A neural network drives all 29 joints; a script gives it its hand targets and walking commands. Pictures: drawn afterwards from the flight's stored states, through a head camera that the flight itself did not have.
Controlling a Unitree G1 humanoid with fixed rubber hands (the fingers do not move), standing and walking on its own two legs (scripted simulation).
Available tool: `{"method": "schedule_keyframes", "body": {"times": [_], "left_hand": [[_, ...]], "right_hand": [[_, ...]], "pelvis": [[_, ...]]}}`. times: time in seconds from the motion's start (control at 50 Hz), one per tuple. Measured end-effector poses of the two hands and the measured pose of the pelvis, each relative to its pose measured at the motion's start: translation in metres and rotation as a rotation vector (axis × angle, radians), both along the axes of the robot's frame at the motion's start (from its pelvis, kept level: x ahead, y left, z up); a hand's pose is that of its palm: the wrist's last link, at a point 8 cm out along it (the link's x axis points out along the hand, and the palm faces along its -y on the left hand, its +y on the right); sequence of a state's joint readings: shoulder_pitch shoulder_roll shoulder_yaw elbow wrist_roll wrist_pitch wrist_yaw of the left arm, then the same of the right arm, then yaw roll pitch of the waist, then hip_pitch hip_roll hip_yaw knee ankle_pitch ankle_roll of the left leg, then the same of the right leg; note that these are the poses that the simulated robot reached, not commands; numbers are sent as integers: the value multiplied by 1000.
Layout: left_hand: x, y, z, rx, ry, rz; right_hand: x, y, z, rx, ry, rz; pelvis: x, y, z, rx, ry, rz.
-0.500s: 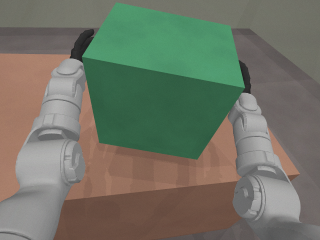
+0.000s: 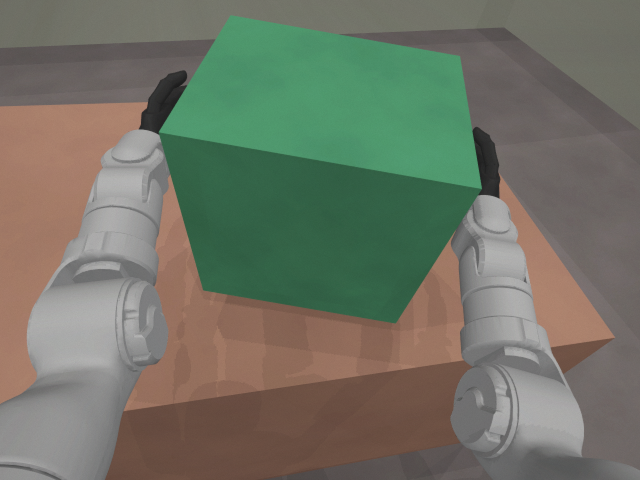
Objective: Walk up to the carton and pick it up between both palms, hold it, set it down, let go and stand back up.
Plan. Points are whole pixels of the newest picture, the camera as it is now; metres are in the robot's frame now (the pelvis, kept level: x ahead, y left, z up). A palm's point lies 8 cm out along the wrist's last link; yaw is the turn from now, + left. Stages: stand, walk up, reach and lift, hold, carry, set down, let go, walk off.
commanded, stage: set down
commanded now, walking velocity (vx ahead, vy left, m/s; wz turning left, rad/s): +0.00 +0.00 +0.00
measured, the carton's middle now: (320, 183) +0.48 -0.02 +0.11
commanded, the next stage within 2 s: none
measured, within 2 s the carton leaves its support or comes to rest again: rests again in 1.30 s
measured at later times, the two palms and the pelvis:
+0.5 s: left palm (169, 145) +0.50 +0.17 +0.16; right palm (469, 209) +0.40 -0.20 +0.13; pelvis +0.01 +0.01 +0.00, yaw -2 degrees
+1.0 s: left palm (173, 152) +0.50 +0.17 +0.15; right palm (465, 217) +0.40 -0.20 +0.12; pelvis +0.01 +0.01 +0.00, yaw -3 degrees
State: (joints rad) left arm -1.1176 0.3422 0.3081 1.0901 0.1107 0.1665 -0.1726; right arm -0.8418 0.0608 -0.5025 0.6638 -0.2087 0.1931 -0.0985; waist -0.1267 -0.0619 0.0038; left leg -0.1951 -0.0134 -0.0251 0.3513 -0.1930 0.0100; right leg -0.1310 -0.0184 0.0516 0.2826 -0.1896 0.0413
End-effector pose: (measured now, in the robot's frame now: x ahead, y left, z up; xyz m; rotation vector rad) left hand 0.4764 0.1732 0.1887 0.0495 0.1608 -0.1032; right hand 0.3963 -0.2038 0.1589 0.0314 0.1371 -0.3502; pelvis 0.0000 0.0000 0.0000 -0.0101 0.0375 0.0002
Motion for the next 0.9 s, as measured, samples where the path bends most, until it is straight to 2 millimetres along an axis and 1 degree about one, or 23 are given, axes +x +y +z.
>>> {"method": "schedule_keyframes", "body": {"times": [0.16, 0.54, 0.78, 0.9], "left_hand": [[7, -2, -11, -4, 15, -17], [21, -2, -28, -1, 52, -48], [23, -4, -38, 8, 65, -51], [23, -4, -39, 11, 62, -50]], "right_hand": [[1, 0, -10, -4, 9, -17], [1, 2, -27, 5, 39, -48], [2, 1, -40, 6, 55, -50], [2, 1, -41, 11, 51, -47]], "pelvis": [[3, 3, -1, 1, 26, -8], [7, 13, -2, 1, 63, -33], [9, 15, -3, 1, 85, -45], [10, 15, -3, 2, 90, -49]]}}
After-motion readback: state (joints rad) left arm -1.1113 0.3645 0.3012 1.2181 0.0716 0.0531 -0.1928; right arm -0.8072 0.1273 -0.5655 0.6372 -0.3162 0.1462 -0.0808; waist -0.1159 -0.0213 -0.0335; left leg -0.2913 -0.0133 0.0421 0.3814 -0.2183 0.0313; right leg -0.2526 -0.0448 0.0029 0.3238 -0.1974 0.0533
